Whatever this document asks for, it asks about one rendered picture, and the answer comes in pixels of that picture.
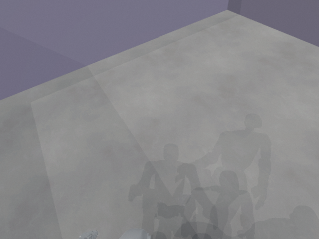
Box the left robot thigh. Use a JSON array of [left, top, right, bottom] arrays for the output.
[[119, 228, 151, 239]]

